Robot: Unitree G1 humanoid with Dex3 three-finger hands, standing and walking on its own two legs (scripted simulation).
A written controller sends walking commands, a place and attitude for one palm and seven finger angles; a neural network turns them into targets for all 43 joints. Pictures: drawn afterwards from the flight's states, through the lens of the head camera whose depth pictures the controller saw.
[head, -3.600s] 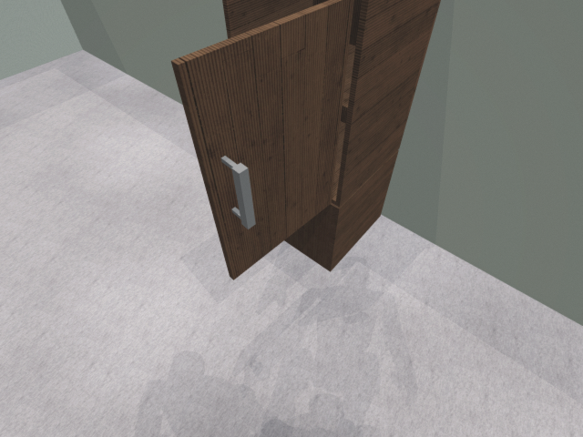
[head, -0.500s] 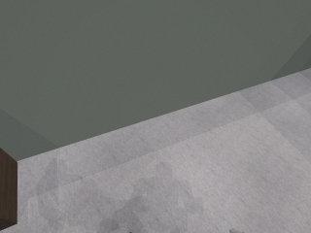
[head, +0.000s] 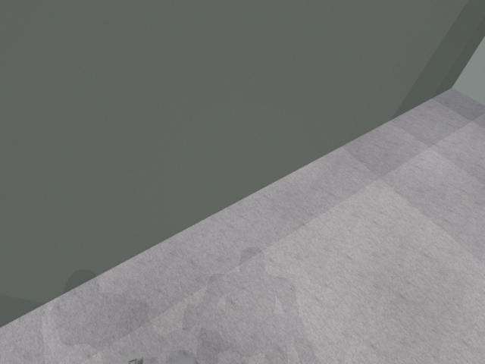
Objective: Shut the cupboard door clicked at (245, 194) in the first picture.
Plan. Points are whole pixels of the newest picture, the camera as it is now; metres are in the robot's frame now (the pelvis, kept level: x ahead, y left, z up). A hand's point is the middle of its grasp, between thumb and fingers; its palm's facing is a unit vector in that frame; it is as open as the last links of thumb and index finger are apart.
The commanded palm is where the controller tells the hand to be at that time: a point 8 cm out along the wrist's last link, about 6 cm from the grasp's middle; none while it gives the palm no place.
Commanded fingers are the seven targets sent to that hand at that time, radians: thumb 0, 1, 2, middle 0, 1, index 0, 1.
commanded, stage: walk to a spot facing it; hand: left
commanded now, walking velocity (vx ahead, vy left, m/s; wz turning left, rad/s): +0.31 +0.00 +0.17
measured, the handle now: out of the picture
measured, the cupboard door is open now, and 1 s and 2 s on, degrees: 85 85 85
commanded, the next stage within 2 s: turn to face it in 0.12 s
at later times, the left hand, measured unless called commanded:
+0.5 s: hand (147, 323) +0.22 +0.20 -0.17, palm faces +0.19 -0.96 -0.19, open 7.4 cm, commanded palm none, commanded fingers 0.00 0.90 0.90 -0.20 -0.30 -0.20 -0.30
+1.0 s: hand (146, 326) +0.22 +0.21 -0.18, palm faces +0.48 -0.84 -0.25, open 7.4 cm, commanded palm none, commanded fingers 0.00 0.90 0.90 -0.20 -0.30 -0.20 -0.30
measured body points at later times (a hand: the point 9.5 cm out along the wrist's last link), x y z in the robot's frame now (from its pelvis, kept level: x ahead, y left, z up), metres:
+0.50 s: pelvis +0.18 +0.01 +0.00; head +0.23 +0.02 +0.45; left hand +0.21 +0.25 -0.15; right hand +0.26 -0.22 -0.15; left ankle +0.21 +0.13 -0.73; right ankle +0.19 -0.13 -0.69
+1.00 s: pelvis +0.26 -0.01 -0.01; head +0.31 +0.03 +0.44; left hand +0.19 +0.25 -0.16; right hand +0.50 -0.19 -0.13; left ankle +0.23 +0.10 -0.73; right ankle +0.27 -0.15 -0.67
